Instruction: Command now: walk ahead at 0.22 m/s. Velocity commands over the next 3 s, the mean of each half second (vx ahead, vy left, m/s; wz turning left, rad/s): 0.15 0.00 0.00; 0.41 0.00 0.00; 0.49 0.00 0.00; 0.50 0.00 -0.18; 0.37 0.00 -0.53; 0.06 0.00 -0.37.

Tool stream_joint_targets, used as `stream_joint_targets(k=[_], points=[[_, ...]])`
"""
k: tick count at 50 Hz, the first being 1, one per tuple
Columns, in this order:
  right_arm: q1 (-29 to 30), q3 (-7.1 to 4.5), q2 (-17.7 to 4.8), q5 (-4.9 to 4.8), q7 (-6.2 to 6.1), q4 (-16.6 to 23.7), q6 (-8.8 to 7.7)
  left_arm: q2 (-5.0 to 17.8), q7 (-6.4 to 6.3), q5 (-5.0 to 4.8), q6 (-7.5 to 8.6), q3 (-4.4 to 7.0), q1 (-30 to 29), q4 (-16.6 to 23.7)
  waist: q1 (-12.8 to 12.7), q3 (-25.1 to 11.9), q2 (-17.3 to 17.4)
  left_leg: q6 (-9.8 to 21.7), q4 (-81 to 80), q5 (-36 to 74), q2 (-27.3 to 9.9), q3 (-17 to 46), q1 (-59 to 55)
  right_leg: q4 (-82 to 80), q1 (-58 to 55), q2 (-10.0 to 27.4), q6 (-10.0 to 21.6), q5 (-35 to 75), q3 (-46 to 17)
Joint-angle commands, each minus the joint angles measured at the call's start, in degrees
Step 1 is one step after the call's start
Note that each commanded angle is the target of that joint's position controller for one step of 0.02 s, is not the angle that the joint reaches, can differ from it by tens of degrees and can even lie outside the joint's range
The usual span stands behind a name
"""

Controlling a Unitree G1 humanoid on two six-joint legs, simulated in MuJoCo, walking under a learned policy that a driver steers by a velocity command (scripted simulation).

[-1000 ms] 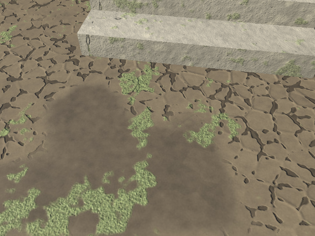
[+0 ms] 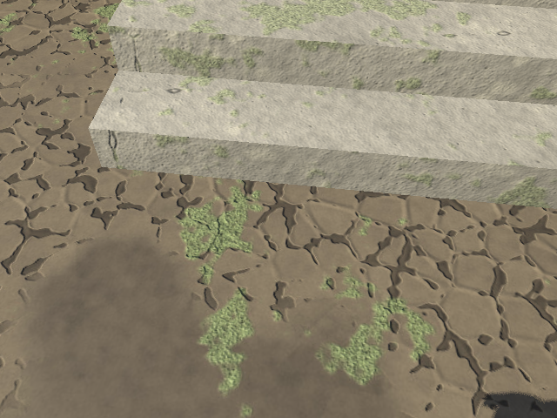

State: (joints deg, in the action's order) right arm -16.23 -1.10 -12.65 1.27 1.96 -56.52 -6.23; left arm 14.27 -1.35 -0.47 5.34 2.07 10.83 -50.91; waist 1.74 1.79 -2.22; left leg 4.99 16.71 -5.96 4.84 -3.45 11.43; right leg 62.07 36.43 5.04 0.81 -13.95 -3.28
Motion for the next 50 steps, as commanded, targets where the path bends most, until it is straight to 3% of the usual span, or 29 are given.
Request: stream_joint_targets(k=[1,5,7,9,10,11,12,13,17,18,20,23,25,26,27,28,30,33,35,37,40,42,43,44,45,46,47,48,50], points=[[4.7,-0.86,-7.3,0.02,-1.30,3.5,-0.55,0.4,-0.44,0.88,-0.90,0.01,6.8,0.5,-4.3,-3.6,5.5,8.7,-4.7,36.0,-13.1,3.4,7.8,-12.2,-11.2,0.1,-1.4,8.9,1.8],[0.9,-1.18,-9.2,-0.86,-2.02,1.5,0.85,1.8,-0.13,0.42,-1.74,0.07,0.0,1.8,-1.2,-5.0,6.0,7.9,-2.9,26.6,-14.9,5.5,2.5,-23.6,-13.7,-1.4,-1.8,13.8,1.5],[1.1,-1.14,-8.9,-1.26,-2.15,0.8,1.45,3.0,0.00,0.62,-1.82,0.43,-1.7,2.4,-1.1,-4.4,6.4,7.3,-0.5,22.3,-16.0,7.5,0.6,-27.6,-14.7,-1.9,-0.9,11.4,1.2],[1.9,-0.77,-7.5,-2.24,-2.39,0.5,1.87,4.0,0.03,1.26,-1.45,1.09,0.4,1.2,-2.8,-5.0,5.1,4.7,4.8,14.9,-13.8,8.1,-0.1,-36.5,-20.3,-3.1,0.8,14.8,2.1],[-0.9,-0.37,-6.1,-1.79,-2.48,0.0,1.73,6.6,-0.27,1.64,-1.31,1.88,2.4,0.6,-2.4,-6.3,2.2,2.1,8.6,9.4,-10.8,7.3,0.9,-38.9,-25.9,0.0,2.1,28.7,-0.9],[-7.0,0.07,-4.3,-0.39,-2.48,-1.0,1.29,9.6,-0.58,1.71,-1.64,2.36,3.2,0.6,1.2,-9.3,-3.4,-0.3,13.0,-4.3,-6.2,4.9,6.1,-35.3,-34.2,5.8,5.4,42.7,-6.0],[-10.7,1.06,-0.5,-0.45,-2.73,-2.5,1.59,6.3,-0.53,1.60,-2.24,1.55,3.3,-0.2,2.0,-11.5,-10.1,-2.8,16.6,-16.3,-4.4,2.7,9.2,-35.8,-36.0,9.9,11.3,39.9,-10.1],[-8.2,0.84,-2.2,-0.80,-3.20,-2.2,2.46,2.5,-0.08,1.31,-2.42,0.72,3.3,-0.3,0.6,-11.0,-8.4,-3.9,18.1,-18.5,-4.8,2.9,9.3,-38.1,-33.5,10.3,12.9,29.7,-13.1],[-4.2,0.34,-4.4,-0.58,-3.85,-2.3,5.97,4.5,0.24,0.52,-2.96,1.10,-4.7,1.5,1.8,-5.7,-4.3,-3.6,11.3,-14.9,-5.8,2.6,3.9,-42.8,-20.4,3.4,6.4,-6.6,-8.2],[-3.8,0.00,-5.4,-0.92,-3.81,-2.8,5.86,5.8,0.13,0.12,-3.13,1.66,-3.6,1.1,0.6,-3.0,-3.4,-3.1,12.8,-18.3,-4.5,1.1,5.7,-43.5,-19.6,1.6,5.7,-14.1,-7.0],[-3.6,-0.03,-4.7,-1.32,-3.76,-3.0,4.86,6.8,-0.05,-0.44,-2.80,2.36,0.3,-0.3,-0.3,-1.7,-3.7,-1.5,14.9,-19.9,-4.4,0.6,8.5,-44.9,-21.0,3.9,7.6,-20.8,-11.0],[-3.4,0.15,-3.0,-1.58,-3.15,-3.3,2.86,6.3,0.04,-0.68,-1.60,2.69,2.2,-0.6,-0.6,-2.8,-3.3,1.1,15.7,-17.9,-5.5,1.7,8.7,-45.2,-23.6,7.0,10.6,-19.2,-16.1],[-5.7,-0.12,-3.3,-1.59,-2.86,-4.6,2.03,5.4,0.45,-1.02,-1.16,2.65,-2.7,1.1,1.6,-2.0,-0.5,2.8,10.3,-16.7,-7.0,3.8,3.1,-42.1,-18.9,4.0,9.2,-12.7,-11.0],[-8.0,-0.58,-4.6,-1.66,-2.87,-5.7,1.71,3.9,0.80,-1.34,-0.85,2.40,-5.8,2.2,2.8,-1.0,3.4,3.9,5.5,-17.8,-9.5,7.7,-0.8,-36.7,-14.5,-0.1,7.2,-7.5,-4.6],[-12.1,-1.55,-7.6,-2.16,-3.01,-7.2,1.52,1.5,1.15,-1.43,-0.08,1.87,-8.5,3.3,3.7,-0.1,10.5,5.8,0.1,-17.2,-14.3,15.9,-7.8,-26.0,-6.5,-6.1,4.4,-1.9,3.9],[-12.8,-2.49,-11.0,-2.42,-3.00,-7.0,1.35,1.6,1.49,-1.16,0.89,1.64,-10.2,4.4,4.0,3.1,15.2,7.9,-2.4,-8.9,-21.2,24.8,-14.3,-20.7,4.2,-7.6,3.2,-0.9,7.5],[-15.9,-2.10,-8.4,-1.31,-3.02,-7.2,0.57,2.7,2.21,-1.00,1.73,1.86,-13.1,5.0,4.9,4.7,10.9,10.8,-1.0,9.8,-27.7,29.0,-23.7,-7.9,18.2,-3.8,3.1,-15.0,4.2],[-15.4,-1.55,-6.7,-1.79,-2.78,-6.4,1.01,1.5,3.50,-1.62,1.62,1.39,-13.7,5.1,3.5,4.2,6.9,7.5,-1.9,14.3,-24.9,21.2,-28.5,-4.0,24.7,-0.2,2.9,-8.7,3.5],[-11.3,-1.01,-5.9,-1.60,-2.73,-4.6,1.89,-0.4,4.30,-1.43,1.46,0.50,-15.5,6.0,2.5,5.1,7.3,5.0,-5.1,11.7,-20.0,14.2,-17.9,-12.8,13.6,-0.8,2.0,0.3,6.2],[-9.7,-1.33,-7.7,-1.40,-2.87,-3.5,1.93,-1.6,4.82,-1.09,0.94,-0.23,-17.0,6.8,2.2,4.9,9.4,3.7,-8.0,9.6,-16.2,8.6,-6.3,-21.0,-2.3,-3.4,1.5,8.3,8.9],[-10.9,-2.36,-10.6,-2.31,-2.77,-4.1,1.18,2.7,4.16,-1.23,-0.01,0.95,-15.1,7.0,-0.3,4.5,10.8,3.1,-6.4,17.4,-17.9,7.7,-6.9,-26.0,-11.3,-5.2,3.2,9.3,8.8],[-10.4,-2.54,-10.5,-2.48,-2.79,-4.3,1.38,5.8,3.52,-1.08,-0.22,2.65,-7.7,5.1,-5.1,0.0,10.8,1.0,4.4,33.9,-17.5,5.3,-9.6,-28.8,-20.7,-7.3,5.5,8.5,9.6],[-10.2,-2.42,-9.9,-2.10,-2.80,-4.0,1.61,7.8,3.17,-1.29,-0.43,3.92,0.5,2.5,-8.8,-4.6,10.2,-0.2,14.4,37.3,-15.9,3.9,-6.4,-29.4,-31.4,-7.7,7.0,8.7,9.5],[-9.4,-1.84,-8.4,-0.98,-2.71,-2.5,1.66,11.6,2.53,-0.92,-0.74,5.19,10.7,0.2,-12.5,-11.0,4.3,-2.1,32.1,23.1,-13.1,2.3,6.0,-29.2,-47.2,1.9,10.0,6.9,-2.0],[-16.5,0.50,1.2,-1.55,-2.54,-1.6,0.63,15.7,2.82,0.48,-0.82,5.26,14.4,-1.0,-8.0,-21.6,-13.4,-4.7,54.0,-20.8,-2.3,3.9,21.2,-40.8,-59.5,17.6,19.1,-6.2,-32.7],[-13.0,-0.67,-3.3,-2.97,-2.03,-1.6,-0.82,11.5,3.24,0.05,-0.32,4.03,12.3,-0.9,-8.9,-19.4,-10.3,-3.6,63.1,-24.5,-3.8,11.5,26.6,-48.3,-54.8,17.9,18.7,-12.1,-41.7],[-7.3,-1.65,-6.5,-4.23,-1.86,0.7,-1.48,8.8,3.35,-0.37,0.20,3.09,6.5,-0.2,-7.2,-9.7,-7.3,-2.2,64.8,-20.5,-7.0,9.7,31.1,-48.7,-46.4,16.4,16.0,-11.3,-33.0],[-4.0,-1.85,-7.1,-4.04,-2.26,1.6,-1.55,6.7,3.58,-0.38,0.63,2.37,1.4,0.8,-5.3,-5.7,-1.8,-1.4,62.3,-14.8,-10.3,8.6,28.7,-49.7,-37.3,13.9,14.1,-5.8,-24.6],[-5.2,-2.69,-5.7,-2.74,-3.07,1.2,-0.15,4.1,4.13,0.74,1.24,1.55,-3.1,0.8,-0.9,-3.3,-1.1,-0.7,56.6,-9.4,-13.6,8.6,21.5,-52.4,-25.9,9.2,11.9,1.2,-14.1]])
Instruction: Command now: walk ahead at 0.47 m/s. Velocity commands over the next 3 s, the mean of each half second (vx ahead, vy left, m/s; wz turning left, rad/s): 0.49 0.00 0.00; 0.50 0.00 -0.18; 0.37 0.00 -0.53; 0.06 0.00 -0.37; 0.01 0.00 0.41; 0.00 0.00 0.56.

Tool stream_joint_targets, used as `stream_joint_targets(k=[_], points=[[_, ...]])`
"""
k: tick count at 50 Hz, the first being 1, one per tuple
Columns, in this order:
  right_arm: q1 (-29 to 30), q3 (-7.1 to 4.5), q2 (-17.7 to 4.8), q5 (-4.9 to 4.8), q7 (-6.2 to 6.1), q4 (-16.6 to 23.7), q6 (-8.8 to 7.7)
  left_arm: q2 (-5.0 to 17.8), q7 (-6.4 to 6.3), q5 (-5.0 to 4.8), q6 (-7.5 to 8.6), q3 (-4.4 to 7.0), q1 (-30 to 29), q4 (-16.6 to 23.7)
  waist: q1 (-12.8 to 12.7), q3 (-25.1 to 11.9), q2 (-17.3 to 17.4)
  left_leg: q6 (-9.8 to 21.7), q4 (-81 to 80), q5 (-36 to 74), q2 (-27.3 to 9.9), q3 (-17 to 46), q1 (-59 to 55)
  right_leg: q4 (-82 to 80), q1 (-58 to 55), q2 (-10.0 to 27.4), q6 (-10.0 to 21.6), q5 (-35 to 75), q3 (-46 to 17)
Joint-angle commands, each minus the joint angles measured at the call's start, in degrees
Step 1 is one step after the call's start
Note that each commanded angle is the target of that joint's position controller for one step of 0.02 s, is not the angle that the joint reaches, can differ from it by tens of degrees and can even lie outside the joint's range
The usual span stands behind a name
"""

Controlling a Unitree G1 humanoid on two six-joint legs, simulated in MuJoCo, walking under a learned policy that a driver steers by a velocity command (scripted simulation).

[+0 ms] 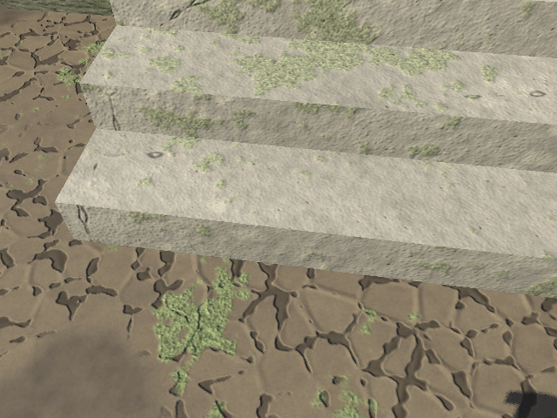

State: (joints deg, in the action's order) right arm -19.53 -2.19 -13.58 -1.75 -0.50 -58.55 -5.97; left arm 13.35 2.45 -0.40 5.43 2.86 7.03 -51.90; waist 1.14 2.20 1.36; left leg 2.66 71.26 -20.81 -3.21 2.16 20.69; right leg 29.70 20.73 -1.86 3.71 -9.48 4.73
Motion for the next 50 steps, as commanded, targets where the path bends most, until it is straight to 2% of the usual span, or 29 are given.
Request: stream_joint_targets(k=[1,3,5,7,12,13,14,16,18,19,20,21,22,23,24,25,26,28,30,33,36,40,43,45,46,47,48,49,50], points=[[-3.4,-1.71,-3.7,0.26,-0.72,2.9,0.45,4.3,0.36,0.75,1.19,0.57,0.8,1.1,0.8,-3.3,-5.8,1.7,0.0,5.8,-5.9,2.9,10.2,-21.4,-7.8,15.2,9.0,-3.1,-19.7],[-2.1,-2.06,-3.2,0.42,-0.96,3.6,1.50,5.0,-0.24,0.55,1.37,0.63,3.0,-0.3,1.3,-1.2,-5.5,1.0,-4.2,6.9,-6.3,2.0,10.9,-23.9,-5.1,14.4,9.9,-2.6,-16.6],[3.2,-2.56,-4.1,1.03,-1.12,5.6,1.80,7.1,-1.31,0.72,1.37,1.04,5.2,-1.1,0.8,0.7,-4.4,-0.3,-9.7,11.5,-6.8,1.8,16.2,-25.5,-6.0,14.9,10.6,-2.9,-16.1],[7.7,-2.79,-4.3,1.44,-0.89,7.1,1.70,8.0,-2.15,0.70,1.13,1.26,7.7,-1.8,-0.3,1.2,-3.7,-1.4,-15.8,17.1,-6.8,1.9,20.7,-26.0,-8.9,15.4,10.5,-2.2,-15.8],[17.2,-2.36,-3.2,1.14,0.13,9.5,1.03,9.0,-3.15,-0.14,0.48,1.47,12.5,-2.8,-3.2,1.9,-4.0,-2.6,-30.4,26.1,-4.3,-0.5,20.2,-25.9,-13.0,14.1,8.5,1.2,-11.0],[17.5,-0.93,-0.4,4.74,2.34,10.3,2.66,6.2,-2.31,1.51,0.61,0.75,15.4,-4.0,-3.0,2.7,-2.9,-3.1,-32.4,25.0,-3.0,-5.3,14.6,-26.2,-10.6,12.1,7.8,0.5,-7.7],[19.2,-0.80,0.1,4.71,3.17,10.9,3.38,6.1,-2.02,1.73,0.63,0.79,16.3,-4.2,-4.0,3.4,-4.4,-3.0,-33.8,25.0,-2.6,-6.1,12.0,-26.2,-9.6,11.7,7.4,0.0,-7.0],[21.1,-1.10,-2.0,3.99,3.53,12.3,3.67,7.6,-1.92,2.08,0.57,1.25,16.6,-4.1,-4.2,3.9,-5.5,-2.3,-36.7,22.5,-2.3,-5.4,10.6,-24.6,-12.9,13.1,6.8,1.5,-7.3],[21.0,-1.53,-3.9,3.86,3.21,13.4,3.13,8.9,-2.21,2.21,0.31,1.68,16.3,-4.2,-3.6,3.6,-6.3,-1.0,-40.1,16.2,-1.7,-5.1,10.1,-21.6,-18.4,15.1,6.3,6.5,-8.3],[19.4,-1.78,-4.5,3.91,2.93,13.3,2.61,9.5,-2.46,2.27,0.11,1.92,16.3,-4.3,-2.9,2.9,-6.8,-0.2,-41.8,12.5,-1.0,-5.3,8.2,-19.0,-20.7,15.9,5.9,9.8,-8.6],[15.4,-2.14,-5.0,4.03,2.54,12.3,2.01,9.6,-2.64,2.39,-0.10,2.00,16.0,-4.4,-1.1,1.1,-6.8,0.7,-44.0,10.2,0.3,-5.9,3.5,-13.9,-21.9,15.8,5.3,15.8,-8.1],[6.9,-2.74,-5.8,4.45,1.94,9.5,1.12,8.3,-2.60,2.53,-0.40,1.57,16.3,-4.6,2.2,-3.3,-4.5,2.0,-48.1,10.2,1.8,-6.4,-6.6,-2.3,-20.9,12.7,4.2,22.6,-5.3],[-5.1,-3.75,-9.7,5.64,1.07,6.6,0.25,5.2,-2.60,2.40,-0.39,0.50,16.8,-3.1,5.8,-12.4,1.6,4.5,-48.3,5.3,-6.6,2.9,-22.6,14.3,-12.3,9.5,2.9,13.3,-2.5],[-9.7,-5.77,-17.6,5.56,0.83,4.9,0.37,0.0,-1.93,0.05,0.08,-0.58,21.7,-1.4,3.7,-16.2,19.3,10.7,-55.1,-1.0,-20.6,29.5,-38.0,32.6,11.1,-1.4,0.3,-14.9,2.0],[-6.3,-5.21,-14.2,4.07,1.25,5.7,0.97,6.1,-2.17,1.30,-0.03,0.78,18.6,-2.3,3.3,-14.4,10.8,10.5,-57.9,-2.3,-19.5,33.4,-34.6,39.3,16.5,0.5,1.6,-19.3,-6.1],[-0.8,-3.97,-9.9,3.75,1.66,6.9,0.93,6.6,-1.69,1.07,0.11,1.07,14.6,-1.7,1.7,-9.2,5.2,9.3,-57.1,-0.6,-16.8,24.5,-29.1,40.0,17.4,3.7,2.5,-13.7,-7.4],[2.1,-3.11,-6.8,3.65,1.91,7.3,0.71,5.3,-1.32,0.83,0.27,0.70,12.6,-1.6,0.7,-6.3,2.3,8.6,-58.8,5.6,-14.6,18.8,-23.3,37.8,15.6,5.7,2.4,-9.1,-7.3],[3.6,-2.03,-3.5,2.92,1.49,6.4,0.26,4.2,-0.97,2.28,-1.00,0.54,11.8,-2.0,-1.5,-3.4,3.1,6.7,-61.4,13.3,-10.8,10.9,-17.1,33.6,11.6,7.8,1.3,-5.9,-6.5],[1.0,-1.81,-3.5,2.62,1.21,4.9,-0.37,3.1,-0.61,2.70,-2.05,0.34,12.0,-2.5,-2.2,-3.4,2.9,7.4,-62.0,21.1,-10.2,7.8,-16.1,33.1,10.4,7.6,0.4,-4.4,-5.5],[-1.9,-1.92,-4.9,2.20,1.04,3.1,-0.73,3.0,-0.22,2.91,-2.68,0.24,7.3,-1.3,-2.0,-0.7,2.1,8.3,-64.2,23.0,-9.7,4.7,-16.4,29.2,14.9,8.6,-1.2,-0.3,-4.3],[-3.7,-1.59,-4.6,2.62,0.85,2.0,-0.57,2.7,-0.17,2.36,-2.90,-0.09,1.5,0.1,-1.0,1.6,2.4,8.1,-65.5,23.9,-8.6,0.7,-17.3,22.1,17.4,8.5,-2.1,3.9,-3.5],[-5.9,-1.33,-4.6,3.11,0.29,0.6,-0.84,1.6,-0.12,1.67,-2.66,-0.75,-5.3,2.1,0.7,3.5,2.7,7.1,-66.1,26.6,-8.5,-4.8,-18.7,11.4,14.8,6.4,-1.2,8.4,-2.2],[-6.4,-1.20,-4.6,3.29,-0.30,0.0,-0.94,1.6,-0.12,1.93,-2.29,-0.86,-7.8,3.3,0.9,4.4,2.7,6.1,-63.8,32.5,-9.6,-7.7,-21.7,6.3,12.5,5.2,0.6,7.5,-0.6],[-4.8,-1.38,-5.8,3.31,-0.75,0.1,-0.89,2.0,-0.29,2.14,-1.84,-0.61,-7.1,3.6,-0.3,3.6,2.8,5.4,-59.3,44.4,-10.6,-9.1,-24.2,4.4,9.7,3.7,2.4,4.1,0.7],[-4.0,-1.57,-6.6,3.29,-0.96,0.1,-0.78,2.7,-0.54,2.27,-1.70,-0.25,-5.2,3.2,-1.2,2.0,3.4,5.0,-55.0,53.0,-10.8,-9.9,-25.7,4.0,7.4,2.1,3.6,1.7,1.9],[-3.4,-1.72,-7.3,3.33,-1.10,0.2,-0.47,3.4,-0.83,2.43,-1.48,0.20,-1.9,2.4,-2.6,-0.5,3.6,4.7,-48.5,59.6,-10.8,-10.6,-27.2,2.8,4.2,0.1,4.9,-0.7,3.0],[-2.5,-1.76,-7.7,3.16,-1.10,0.5,0.07,4.0,-1.05,2.62,-1.10,0.78,4.2,0.6,-5.2,-4.0,2.9,4.0,-38.7,62.0,-9.8,-12.1,-26.8,-0.6,-2.2,-2.3,6.5,0.4,4.2],[-2.0,-1.51,-7.6,2.97,-1.13,1.5,0.22,6.7,-1.43,3.42,-0.70,2.00,12.8,-1.8,-8.4,-8.7,1.3,2.7,-26.1,52.9,-8.4,-12.8,-18.8,-2.3,-14.7,-0.1,8.7,2.0,-0.6],[-3.6,-0.59,-4.2,1.38,-0.49,4.9,-0.15,14.0,-2.42,4.01,-0.77,4.22,19.5,-1.7,-9.0,-15.5,-10.6,-0.3,-3.5,28.3,-1.9,-15.0,1.5,-3.3,-32.7,15.5,16.2,3.5,-24.0]])
Over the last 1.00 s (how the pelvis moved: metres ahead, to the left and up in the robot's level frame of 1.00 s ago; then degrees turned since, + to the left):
0.32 -0.09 -0.02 2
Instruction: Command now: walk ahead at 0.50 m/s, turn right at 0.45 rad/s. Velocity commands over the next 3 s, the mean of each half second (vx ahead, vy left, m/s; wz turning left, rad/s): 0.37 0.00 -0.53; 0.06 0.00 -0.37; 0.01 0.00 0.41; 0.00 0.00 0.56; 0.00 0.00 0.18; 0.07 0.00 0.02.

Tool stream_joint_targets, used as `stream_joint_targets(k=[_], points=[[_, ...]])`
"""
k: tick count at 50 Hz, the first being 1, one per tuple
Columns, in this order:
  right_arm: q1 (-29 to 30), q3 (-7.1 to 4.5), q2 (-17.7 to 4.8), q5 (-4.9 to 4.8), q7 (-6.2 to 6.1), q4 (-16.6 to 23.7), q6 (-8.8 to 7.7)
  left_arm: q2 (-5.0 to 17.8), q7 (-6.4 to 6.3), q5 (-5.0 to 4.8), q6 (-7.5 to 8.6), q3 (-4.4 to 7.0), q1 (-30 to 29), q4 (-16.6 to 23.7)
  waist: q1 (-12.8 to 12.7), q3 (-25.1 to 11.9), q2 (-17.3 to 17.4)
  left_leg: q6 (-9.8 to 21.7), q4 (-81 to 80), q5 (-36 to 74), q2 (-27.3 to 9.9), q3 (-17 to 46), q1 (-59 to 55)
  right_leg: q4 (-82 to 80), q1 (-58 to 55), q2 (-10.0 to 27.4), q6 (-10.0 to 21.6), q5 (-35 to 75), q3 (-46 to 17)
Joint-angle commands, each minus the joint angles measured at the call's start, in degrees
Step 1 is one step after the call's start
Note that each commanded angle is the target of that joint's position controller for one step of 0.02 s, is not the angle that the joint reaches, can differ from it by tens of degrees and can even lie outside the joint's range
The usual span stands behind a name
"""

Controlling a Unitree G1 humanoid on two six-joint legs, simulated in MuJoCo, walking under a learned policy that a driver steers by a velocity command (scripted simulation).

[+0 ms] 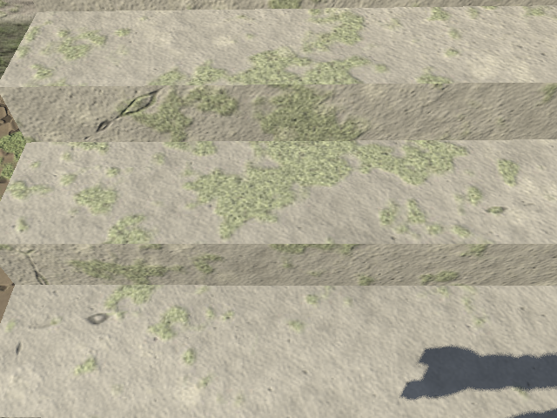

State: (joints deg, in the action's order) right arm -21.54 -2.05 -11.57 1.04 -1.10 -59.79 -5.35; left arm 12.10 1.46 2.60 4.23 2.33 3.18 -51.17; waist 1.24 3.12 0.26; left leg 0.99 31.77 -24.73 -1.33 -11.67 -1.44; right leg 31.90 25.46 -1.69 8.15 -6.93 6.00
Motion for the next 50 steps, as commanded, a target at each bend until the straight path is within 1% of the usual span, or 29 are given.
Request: stream_joint_targets(k=[1,2,4,6,8,11,12,15,17,19,24,28,29,30,31,32,33,34,35,36,37,38,39,40,41,43,45,48,50], points=[[0.0,-1.36,-7.5,-0.58,0.47,6.9,-1.14,16.1,-1.15,-0.51,-0.43,5.05,21.3,-2.9,-6.7,-18.9,-12.6,0.6,47.1,-4.6,5.0,8.1,36.3,-13.9,-40.9,21.8,15.5,8.0,-45.0],[3.3,-1.25,-7.7,0.40,0.95,7.5,-1.16,14.7,-0.75,-1.77,-0.88,4.69,15.8,-1.9,-4.5,-12.3,-5.5,1.0,46.4,1.0,-0.3,13.6,39.1,-14.5,-33.7,19.3,13.4,6.6,-35.5],[6.3,-0.97,-6.6,0.59,0.87,8.0,-1.33,9.2,-0.83,-2.45,-0.95,3.44,10.4,-0.7,-1.8,-3.8,0.2,0.3,38.6,7.4,-3.6,13.3,35.8,-17.6,-20.8,14.7,9.6,13.9,-25.8],[5.8,-0.68,-5.9,2.12,0.80,8.4,0.47,7.6,-1.10,-2.70,-0.47,2.65,9.5,-0.7,0.2,-4.5,-0.6,-1.2,34.0,8.0,-4.1,12.9,30.3,-17.6,-15.9,11.1,7.6,22.9,-20.3],[6.1,-0.46,-5.2,2.33,1.08,9.2,1.64,9.3,-1.07,-2.78,0.16,2.96,10.9,-0.9,0.8,-5.9,-1.2,-2.5,30.8,8.7,-3.4,11.8,29.5,-16.8,-15.0,9.4,7.3,28.7,-18.1],[12.2,-0.31,-5.4,2.03,1.08,11.7,2.22,10.7,-1.37,-2.61,-0.25,3.27,13.2,-0.8,-1.1,-4.4,-2.3,-4.2,23.0,12.4,-2.8,10.6,32.6,-16.9,-15.2,8.0,5.3,28.0,-18.5],[10.7,0.07,-4.0,1.64,0.65,11.1,2.53,9.9,-1.70,-1.98,-0.62,3.19,14.0,-0.6,-1.4,-6.3,-5.7,-4.3,27.0,12.2,-1.8,9.4,32.0,-14.8,-16.1,7.7,5.0,32.2,-17.8],[14.3,0.12,-5.2,1.58,-0.10,13.1,2.65,9.4,-2.55,-1.42,-1.47,3.01,16.5,0.3,-3.0,-7.6,-3.6,-4.4,33.0,10.9,-1.5,9.6,38.0,-9.6,-20.7,8.5,4.3,46.5,-19.8],[16.1,-0.36,-5.8,1.76,-0.76,14.2,2.87,10.1,-3.38,-0.83,-1.69,3.29,19.1,1.1,-4.7,-9.1,-5.0,-3.7,49.7,4.2,-0.8,10.2,48.8,-6.4,-28.5,11.9,8.5,49.8,-27.1],[21.3,-0.38,-6.3,1.34,-1.27,17.4,3.21,12.3,-4.20,-1.26,-1.80,3.83,21.4,1.5,-5.1,-5.2,-0.1,-4.0,55.9,0.0,-1.8,12.5,60.1,-8.4,-32.5,15.0,11.8,42.2,-31.6],[28.6,0.42,-4.5,1.14,-1.02,24.0,4.44,11.6,-5.68,-0.64,-1.98,3.53,27.1,1.0,-7.6,-3.1,-4.4,-2.2,72.5,-8.5,0.5,12.8,75.2,-7.3,-41.0,15.2,11.8,39.0,-36.4],[38.9,2.23,-2.3,2.39,-1.75,33.5,4.76,12.6,-5.89,-0.97,-1.07,2.83,30.3,-0.2,-8.9,1.7,-2.8,0.7,83.6,-21.4,0.3,16.0,91.6,-10.4,-40.3,16.1,8.7,27.7,-36.6],[39.9,2.62,-2.2,2.31,-1.65,35.3,4.75,12.6,-5.81,-1.02,-1.06,2.50,29.6,-0.4,-8.4,2.3,-2.1,0.7,79.0,-20.7,0.0,14.9,89.4,-12.4,-36.5,14.3,6.9,23.3,-35.1],[42.3,3.72,0.2,2.99,-1.52,38.0,5.31,12.0,-5.89,-1.49,-1.26,2.25,29.6,-1.4,-8.2,2.2,-2.7,1.3,76.7,-21.8,-0.4,15.6,86.0,-13.8,-31.3,12.8,5.0,22.0,-34.6],[41.7,4.52,1.0,2.91,-1.22,40.1,6.00,13.2,-5.89,-2.01,-1.84,2.30,29.0,-1.5,-7.3,0.2,-2.1,0.9,66.8,-18.1,-0.7,12.6,78.1,-17.3,-26.8,10.5,3.7,19.3,-32.7],[39.5,4.69,1.9,2.78,-0.76,41.5,6.81,13.8,-6.51,-2.40,-2.21,2.64,27.7,-1.3,-5.4,-2.7,-1.4,1.9,61.7,-10.5,-1.0,13.9,64.9,-20.2,-21.1,11.3,2.7,26.7,-33.4],[33.7,5.03,1.9,1.21,-0.72,40.5,7.78,15.3,-5.85,-2.91,-3.66,3.22,22.6,1.3,-2.3,-6.7,-1.6,2.0,47.7,-6.8,0.8,7.8,45.8,-23.7,-13.2,8.7,2.0,36.7,-27.1],[26.8,4.11,0.9,0.60,-1.25,37.8,8.19,16.2,-5.30,-3.64,-4.07,3.81,17.9,3.0,0.9,-10.4,-5.0,3.0,40.5,-4.9,1.9,10.5,28.0,-17.7,-8.4,6.1,-1.0,52.8,-22.9],[10.5,1.90,-1.6,-0.52,-1.61,32.2,8.21,19.6,-4.22,-4.75,-3.42,4.80,15.9,4.7,7.4,-21.1,-9.0,2.9,38.8,4.5,5.5,5.5,10.4,-8.5,-8.8,5.1,-2.3,78.5,-20.0],[-0.9,-0.69,-6.9,0.42,-1.96,28.5,7.64,19.3,-3.34,-5.33,-1.41,5.29,10.3,6.1,13.4,-26.0,-6.8,4.8,28.5,9.4,3.0,12.8,0.6,6.4,-7.0,2.8,-5.0,72.0,-21.8],[-3.3,-3.23,-17.1,2.69,-2.77,27.5,7.18,13.4,-2.01,-6.30,-0.70,4.11,6.5,11.4,13.3,-31.3,23.1,12.9,6.9,28.8,-15.6,44.6,-1.9,33.6,2.3,-10.4,-9.7,3.5,-18.6],[4.8,-3.34,-16.5,1.05,-3.33,28.5,7.70,10.4,-1.26,-1.86,-0.98,4.03,14.7,10.6,5.2,-35.2,24.3,17.9,-0.9,31.4,-22.9,63.8,6.6,55.3,1.3,-11.8,-9.7,-18.8,-23.9],[14.8,-0.47,-10.7,4.04,-2.80,33.5,5.40,11.1,-0.39,-5.92,-1.89,3.74,17.2,8.5,1.7,-28.0,25.3,17.5,-3.5,23.4,-19.5,64.9,12.4,61.3,5.7,-11.3,-11.7,-20.9,-26.7],[19.6,0.70,-5.6,2.93,-2.16,33.3,4.66,8.8,-1.10,-5.92,-3.86,2.64,17.1,9.1,-1.2,-18.1,17.9,14.2,-2.7,15.4,-17.0,54.0,20.4,62.9,9.1,-9.0,-12.4,-21.2,-20.4],[21.1,1.31,-2.1,1.44,-1.79,31.4,4.27,6.6,-2.23,-4.51,-5.70,1.55,17.9,8.8,-3.4,-11.3,10.5,11.4,-1.0,5.8,-13.8,47.4,27.2,61.2,10.7,-7.1,-12.0,-20.1,-16.9],[20.5,1.49,0.6,-0.47,-1.68,27.1,3.13,5.5,-2.81,-3.51,-7.50,0.51,19.6,8.4,-6.2,-3.1,4.1,9.0,-0.2,-8.2,-8.3,36.3,39.2,59.1,8.9,-3.9,-10.4,-16.3,-14.9],[16.0,0.93,-0.9,-0.53,-2.08,23.7,2.56,3.2,-2.79,-2.53,-7.42,-0.57,18.4,9.0,-5.2,-2.6,4.3,12.1,-0.2,-0.5,-8.2,34.9,40.1,66.8,10.4,-4.6,-9.0,-11.5,-12.1],[12.7,0.66,-2.2,-0.93,-2.84,23.3,2.21,4.0,-2.80,-2.05,-6.48,-1.30,13.6,12.2,-4.3,-4.5,0.8,13.5,-0.3,3.1,-7.0,32.9,36.2,64.3,14.7,-2.5,-9.0,-3.6,-11.6],[11.2,0.47,-3.7,-0.78,-3.67,24.3,2.52,4.7,-3.06,-1.61,-6.50,-1.53,11.1,14.5,-3.4,-6.3,3.1,14.7,-1.1,3.1,-7.1,34.3,32.5,65.0,17.1,-2.0,-10.7,-1.8,-10.7]])
Over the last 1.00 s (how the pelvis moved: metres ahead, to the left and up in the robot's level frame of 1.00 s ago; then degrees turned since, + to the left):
0.50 0.03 -0.01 -8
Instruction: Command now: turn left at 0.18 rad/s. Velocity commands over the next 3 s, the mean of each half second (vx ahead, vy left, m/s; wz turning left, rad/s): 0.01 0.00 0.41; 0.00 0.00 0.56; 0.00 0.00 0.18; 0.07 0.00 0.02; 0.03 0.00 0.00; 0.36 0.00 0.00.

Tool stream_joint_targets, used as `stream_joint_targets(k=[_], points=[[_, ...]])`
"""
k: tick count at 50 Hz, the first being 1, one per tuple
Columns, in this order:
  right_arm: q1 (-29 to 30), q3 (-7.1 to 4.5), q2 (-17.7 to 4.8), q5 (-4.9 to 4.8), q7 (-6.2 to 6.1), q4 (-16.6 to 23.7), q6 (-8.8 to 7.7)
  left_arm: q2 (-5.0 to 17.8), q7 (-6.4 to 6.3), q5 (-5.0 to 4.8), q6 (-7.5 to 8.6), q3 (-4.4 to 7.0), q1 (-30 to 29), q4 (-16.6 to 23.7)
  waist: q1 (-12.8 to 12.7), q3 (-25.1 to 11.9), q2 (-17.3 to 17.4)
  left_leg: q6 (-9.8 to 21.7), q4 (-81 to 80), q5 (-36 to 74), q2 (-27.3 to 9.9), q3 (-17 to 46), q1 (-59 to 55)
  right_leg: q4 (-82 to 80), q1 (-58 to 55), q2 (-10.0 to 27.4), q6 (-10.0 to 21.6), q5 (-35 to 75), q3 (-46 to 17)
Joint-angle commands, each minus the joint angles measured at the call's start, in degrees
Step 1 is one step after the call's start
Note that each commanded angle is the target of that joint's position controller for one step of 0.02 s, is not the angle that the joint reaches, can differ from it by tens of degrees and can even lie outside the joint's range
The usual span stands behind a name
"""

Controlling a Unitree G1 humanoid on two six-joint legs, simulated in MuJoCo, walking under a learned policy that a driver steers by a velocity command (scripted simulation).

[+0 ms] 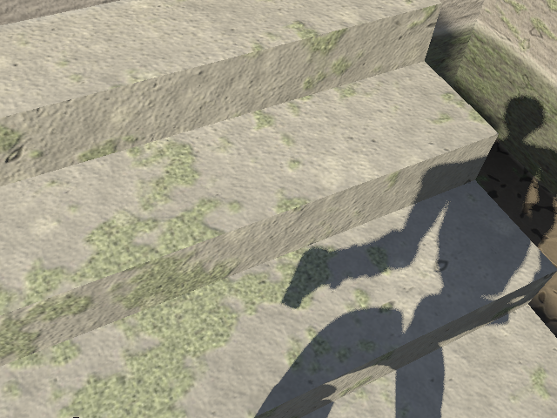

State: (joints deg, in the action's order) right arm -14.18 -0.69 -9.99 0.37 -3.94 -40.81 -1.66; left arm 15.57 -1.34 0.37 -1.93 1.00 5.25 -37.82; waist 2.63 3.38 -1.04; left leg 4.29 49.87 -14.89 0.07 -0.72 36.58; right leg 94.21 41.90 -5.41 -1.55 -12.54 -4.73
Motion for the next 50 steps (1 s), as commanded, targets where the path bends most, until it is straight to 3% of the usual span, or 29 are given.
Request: stream_joint_targets(k=[1,9,14,16,18,19,20,21,22,23,24,25,26,27,28,29,30,33,38,39,40,42,44,45,46,47,48,49,50], points=[[3.4,-0.99,-5.8,-0.05,-1.22,5.9,-0.94,1.7,-0.41,0.52,-0.43,-0.23,7.9,2.3,-4.4,-7.1,5.1,11.7,-19.5,-8.1,-8.6,24.6,-6.7,2.4,1.5,2.1,-1.8,4.3,-0.3],[1.9,-1.09,-6.8,-0.05,-3.70,11.4,1.37,2.0,-1.30,-0.75,-1.32,-0.36,6.6,7.3,-2.1,-9.7,10.6,12.7,-17.3,-12.0,-9.2,33.0,-10.4,-2.0,-1.0,2.4,-6.3,1.4,-3.1],[7.1,-2.18,-7.3,-0.41,-3.77,14.8,3.93,1.1,-0.24,-1.73,-1.03,-0.62,13.2,5.4,-3.9,-10.7,12.9,8.2,-13.8,-12.8,-4.8,29.0,-4.1,-39.2,-16.7,5.1,-3.3,0.8,-2.2],[6.0,-2.69,-6.1,-0.93,-4.33,14.8,5.41,0.8,0.65,-1.24,-1.53,-0.51,14.1,2.2,-1.3,-10.3,13.0,6.1,-11.0,-13.4,-3.1,26.1,-2.3,-60.1,-24.3,5.4,-1.2,9.4,1.0],[3.8,-3.30,-5.6,-1.37,-5.00,14.1,6.25,0.4,2.15,-1.48,-2.47,0.08,15.8,-2.3,0.5,-7.5,9.6,3.0,-3.5,-16.8,0.0,23.9,3.2,-76.8,-33.5,6.8,0.6,24.4,2.6],[2.1,-2.95,-3.9,-1.41,-4.73,13.1,6.12,-0.8,2.67,-1.20,-2.79,-0.15,16.7,-4.5,1.0,-5.2,4.5,0.6,6.3,-17.0,3.7,19.1,7.6,-83.4,-37.0,8.3,0.7,32.0,2.5],[-1.6,-2.35,-0.7,-1.80,-3.86,10.7,5.89,-2.3,2.91,0.54,-2.52,-0.81,15.0,-5.3,1.2,-3.7,-4.6,-2.7,26.8,-14.9,9.7,8.6,10.8,-87.0,-38.1,11.1,0.5,40.5,3.1],[-4.5,-2.20,1.9,-2.14,-3.07,9.3,5.49,-2.3,3.08,2.63,-1.44,-1.71,10.2,-4.5,1.7,-3.6,-8.3,-4.6,56.2,-23.2,14.2,3.7,19.9,-77.4,-37.7,13.2,0.2,49.9,5.1],[-7.1,-1.70,4.4,-1.18,-2.66,11.2,4.60,2.5,3.34,3.85,0.03,-0.95,10.3,-4.1,4.7,-4.6,-11.4,-7.6,76.3,-28.2,15.6,4.5,25.4,-65.2,-32.3,22.5,3.0,72.9,0.7],[-7.6,-1.50,2.0,-0.19,-2.09,12.0,3.83,6.2,3.03,2.14,-0.01,0.10,7.6,-2.9,7.7,-3.8,-8.9,-8.8,80.8,-25.1,10.3,6.6,31.6,-64.6,-33.5,26.3,6.5,63.9,-1.1],[-3.7,-1.47,-0.2,0.42,-1.89,12.4,3.75,8.9,2.28,2.16,-1.36,0.90,6.8,-2.0,6.4,-2.8,-6.9,-10.7,86.9,-22.3,8.3,8.6,37.1,-64.9,-37.1,25.9,10.0,47.4,-2.3],[1.4,-0.84,-1.9,-1.11,-2.23,14.7,4.73,13.8,0.43,2.75,-2.52,2.48,7.3,-0.8,4.4,-1.4,-11.4,-13.4,87.3,-19.9,4.2,7.5,40.1,-71.5,-36.7,31.2,15.4,28.3,-8.4],[6.3,-2.24,-7.3,-1.95,-2.24,15.4,5.54,10.7,-1.85,2.41,-2.34,1.94,6.5,2.4,0.1,0.9,-8.5,-15.8,85.7,-9.5,0.9,10.5,39.3,-75.3,-32.9,30.8,15.2,3.6,-10.9],[11.2,-3.88,-11.4,-1.30,-2.20,15.3,6.32,6.1,-3.90,3.08,-2.07,0.39,6.6,3.8,-3.0,3.2,-3.7,-16.4,84.8,-4.3,2.9,10.2,36.1,-76.9,-30.9,27.6,13.9,-0.4,-9.3],[14.2,-3.93,-11.4,-0.76,-1.89,15.8,6.69,4.5,-5.06,2.95,-1.40,-0.30,7.4,5.5,-4.4,4.5,-3.7,-17.1,79.5,-0.5,3.8,8.7,32.8,-77.1,-30.2,25.2,13.6,-0.9,-6.8],[14.4,-3.63,-9.5,0.03,-1.71,16.2,6.82,3.4,-5.75,2.57,-1.27,-0.74,8.7,6.1,-5.3,4.0,-4.8,-17.5,75.9,1.2,4.3,8.3,30.4,-76.6,-31.1,23.7,13.6,2.1,-4.5],[13.4,-3.27,-7.9,0.36,-1.26,16.5,6.41,3.8,-6.43,2.22,-1.25,-0.50,9.8,5.9,-5.1,2.5,-4.9,-17.4,72.7,2.4,4.3,8.8,27.2,-76.1,-32.1,23.2,14.1,6.5,-2.5],[10.0,-3.27,-7.2,0.02,0.18,15.3,5.50,4.7,-6.84,1.50,-0.92,0.87,11.3,6.8,-5.1,-2.3,-7.1,-17.4,59.0,0.8,3.5,7.7,20.0,-75.0,-37.6,23.3,16.2,14.8,1.3],[8.8,-1.73,-4.2,-0.44,2.28,13.1,5.14,5.3,-5.42,0.97,-1.03,3.10,6.7,8.9,-4.8,-5.8,-6.3,-14.2,22.1,-7.0,-3.3,2.4,7.5,-76.2,-41.1,24.3,15.7,12.4,4.9],[8.2,-1.58,-4.4,-0.74,2.94,12.7,4.96,5.6,-5.07,0.01,-1.00,3.54,7.4,8.7,-5.4,-6.5,-5.1,-12.8,12.8,-5.8,-4.1,0.4,1.9,-75.1,-38.3,23.7,14.8,7.4,6.7],[9.3,-1.49,-4.1,-1.16,3.42,12.8,4.85,6.6,-4.65,-0.17,-0.76,3.88,7.9,8.1,-6.1,-6.0,-6.1,-11.3,6.5,-7.5,-3.6,-1.5,-2.6,-75.2,-35.3,24.2,14.5,6.7,7.2],[8.2,-2.23,-6.2,-1.54,4.09,12.8,4.66,8.2,-3.54,-0.07,-0.46,4.51,8.8,6.5,-6.1,-6.6,-8.3,-8.7,-2.6,-11.2,-2.4,-3.6,-8.4,-73.5,-34.1,26.6,14.2,13.3,6.3],[4.6,-3.34,-7.5,-1.46,4.28,11.2,4.28,7.3,-2.74,-1.14,-0.26,4.48,7.7,4.8,-4.0,-8.2,-7.0,-5.2,-17.7,-2.9,0.1,-6.0,-15.8,-67.5,-34.2,25.2,10.6,16.1,9.2],[1.9,-4.19,-8.9,-1.23,4.07,9.8,4.04,5.5,-2.20,-1.26,0.04,4.03,9.6,3.2,-3.1,-8.5,-3.5,-3.5,-25.7,3.2,2.0,-5.3,-20.9,-61.2,-32.2,22.5,7.6,14.4,12.1],[-0.5,-5.55,-13.1,-1.15,3.62,9.3,3.82,2.7,-1.67,-0.04,0.62,3.30,10.7,3.0,-2.9,-8.9,6.5,-1.2,-26.1,22.0,-1.8,3.1,-31.5,-46.4,-20.2,18.0,2.8,0.5,16.8],[-2.7,-6.36,-19.7,0.15,2.53,10.7,3.56,-1.2,-0.92,2.52,1.34,1.55,8.6,6.5,-3.3,-10.7,24.0,10.1,-22.1,52.8,-18.9,26.1,-39.2,-26.5,0.5,10.1,-3.9,-26.4,16.1],[-2.2,-5.70,-17.5,3.18,3.21,12.1,2.23,2.7,-1.05,0.65,1.78,2.76,3.5,6.2,2.3,-19.4,15.7,20.3,-25.7,47.1,-25.7,29.8,-33.3,-10.5,-1.7,7.9,-5.5,-27.0,4.1],[2.5,-4.87,-16.3,3.42,3.52,12.2,1.76,4.2,-0.79,-1.57,1.32,3.43,3.1,5.3,0.3,-16.0,11.4,18.0,-26.7,35.5,-21.8,23.4,-28.5,-5.6,-1.5,8.7,-5.4,-21.8,2.0],[7.6,-4.29,-13.7,1.89,3.37,12.1,1.94,3.1,-1.07,-1.47,0.86,3.45,5.0,4.0,-2.6,-11.8,9.2,13.4,-25.3,28.1,-16.8,18.2,-24.6,-5.8,-1.1,8.9,-5.1,-17.4,2.4]])
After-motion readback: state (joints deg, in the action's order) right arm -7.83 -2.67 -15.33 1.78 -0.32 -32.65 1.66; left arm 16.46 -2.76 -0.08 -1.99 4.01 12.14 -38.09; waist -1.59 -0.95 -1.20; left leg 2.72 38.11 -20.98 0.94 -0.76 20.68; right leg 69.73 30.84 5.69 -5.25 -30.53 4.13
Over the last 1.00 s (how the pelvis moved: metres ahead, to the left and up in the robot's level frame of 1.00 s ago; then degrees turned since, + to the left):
0.33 0.05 0.14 -26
